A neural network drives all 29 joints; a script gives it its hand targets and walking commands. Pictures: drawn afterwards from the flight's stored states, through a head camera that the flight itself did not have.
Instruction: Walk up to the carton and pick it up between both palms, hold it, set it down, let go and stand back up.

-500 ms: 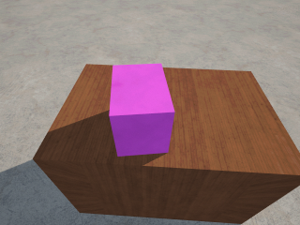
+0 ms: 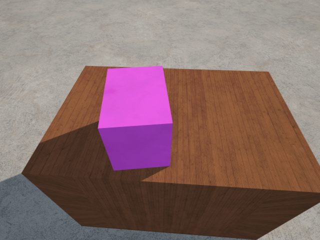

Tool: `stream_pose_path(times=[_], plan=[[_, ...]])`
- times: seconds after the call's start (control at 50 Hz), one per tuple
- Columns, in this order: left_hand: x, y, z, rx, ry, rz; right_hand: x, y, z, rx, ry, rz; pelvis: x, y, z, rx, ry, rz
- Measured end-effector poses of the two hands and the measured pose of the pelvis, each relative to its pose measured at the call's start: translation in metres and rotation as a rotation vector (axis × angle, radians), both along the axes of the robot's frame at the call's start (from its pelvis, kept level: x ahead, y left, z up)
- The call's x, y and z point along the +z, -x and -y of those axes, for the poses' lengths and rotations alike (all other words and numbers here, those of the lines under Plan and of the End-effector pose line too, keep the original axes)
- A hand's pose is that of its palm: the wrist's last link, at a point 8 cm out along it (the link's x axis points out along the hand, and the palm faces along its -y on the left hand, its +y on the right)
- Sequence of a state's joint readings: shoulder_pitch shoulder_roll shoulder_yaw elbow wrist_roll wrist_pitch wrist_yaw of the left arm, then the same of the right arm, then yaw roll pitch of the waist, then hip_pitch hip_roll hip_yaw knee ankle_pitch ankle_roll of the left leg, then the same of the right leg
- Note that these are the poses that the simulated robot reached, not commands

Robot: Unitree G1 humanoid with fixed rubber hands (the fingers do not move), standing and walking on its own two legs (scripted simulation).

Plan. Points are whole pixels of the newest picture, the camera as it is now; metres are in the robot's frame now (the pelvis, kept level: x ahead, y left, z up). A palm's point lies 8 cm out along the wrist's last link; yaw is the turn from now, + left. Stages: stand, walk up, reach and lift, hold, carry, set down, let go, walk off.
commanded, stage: walk up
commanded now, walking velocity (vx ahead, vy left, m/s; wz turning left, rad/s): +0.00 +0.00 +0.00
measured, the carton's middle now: (138, 117) +0.52 +0.08 -0.01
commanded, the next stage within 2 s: stand in 1.32 s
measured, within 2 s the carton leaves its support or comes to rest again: neither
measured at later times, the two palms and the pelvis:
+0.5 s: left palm out of the picture -0.05 +0.21 -0.15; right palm out of the picture -0.07 -0.19 -0.15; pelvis -0.01 +0.01 +0.00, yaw +0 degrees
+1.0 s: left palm out of the picture -0.08 +0.25 -0.14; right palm out of the picture -0.07 -0.19 -0.15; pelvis -0.03 +0.03 +0.00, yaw +1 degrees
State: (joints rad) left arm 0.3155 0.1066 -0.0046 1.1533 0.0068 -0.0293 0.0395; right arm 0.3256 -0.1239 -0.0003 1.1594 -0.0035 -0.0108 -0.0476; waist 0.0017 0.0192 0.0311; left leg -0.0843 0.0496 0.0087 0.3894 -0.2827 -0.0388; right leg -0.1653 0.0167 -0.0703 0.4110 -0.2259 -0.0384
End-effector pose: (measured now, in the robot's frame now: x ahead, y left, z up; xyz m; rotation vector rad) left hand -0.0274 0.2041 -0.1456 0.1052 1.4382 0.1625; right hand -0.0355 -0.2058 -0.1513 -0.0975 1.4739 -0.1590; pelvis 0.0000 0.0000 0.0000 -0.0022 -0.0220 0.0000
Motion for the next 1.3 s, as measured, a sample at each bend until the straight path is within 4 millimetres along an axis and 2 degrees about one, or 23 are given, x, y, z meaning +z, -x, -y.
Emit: stream_pose_path(times=[0.48, 0.9, 0.96, 1.0, 1.04, 1.1, 1.2, 1.3], plan=[[-0.001, 0.021, -0.008, 0.003, 0.007, -0.035, 0.003, 0.031, -0.012, 0.002, -0.01, -0.046, 0.001, 0.011, -0.005, 0.0, 0.001, 0.01], [-0.002, 0.039, -0.015, 0.006, 0.015, -0.052, 0.003, 0.041, -0.023, 0.003, -0.014, -0.042, 0.001, 0.019, -0.015, 0.001, -0.003, 0.003], [0.003, 0.04, -0.032, 0.039, -0.04, -0.016, 0.001, 0.041, -0.015, 0.039, 0.005, -0.075, -0.001, 0.025, -0.023, 0.018, -0.015, -0.01], [0.005, 0.048, -0.045, 0.044, -0.062, -0.031, 0.002, 0.031, -0.015, 0.045, 0.013, -0.046, -0.001, 0.027, -0.03, 0.013, -0.017, -0.015], [0.0, 0.053, -0.054, 0.033, -0.058, -0.058, 0.002, 0.021, -0.02, 0.037, 0.027, 0.008, -0.003, 0.028, -0.036, 0.008, -0.006, -0.014], [-0.009, 0.051, -0.063, 0.021, -0.025, -0.062, 0.003, 0.019, -0.033, 0.031, 0.046, 0.039, -0.007, 0.028, -0.046, 0.003, 0.006, -0.006], [-0.011, 0.04, -0.064, 0.014, 0.02, -0.036, 0.009, 0.019, -0.057, 0.024, 0.019, 0.041, -0.002, 0.024, -0.055, 0.001, -0.001, -0.01], [-0.007, 0.037, -0.062, 0.011, 0.028, -0.035, 0.009, 0.013, -0.069, 0.017, -0.007, 0.058, 0.001, 0.021, -0.06, 0.0, -0.006, -0.009]])
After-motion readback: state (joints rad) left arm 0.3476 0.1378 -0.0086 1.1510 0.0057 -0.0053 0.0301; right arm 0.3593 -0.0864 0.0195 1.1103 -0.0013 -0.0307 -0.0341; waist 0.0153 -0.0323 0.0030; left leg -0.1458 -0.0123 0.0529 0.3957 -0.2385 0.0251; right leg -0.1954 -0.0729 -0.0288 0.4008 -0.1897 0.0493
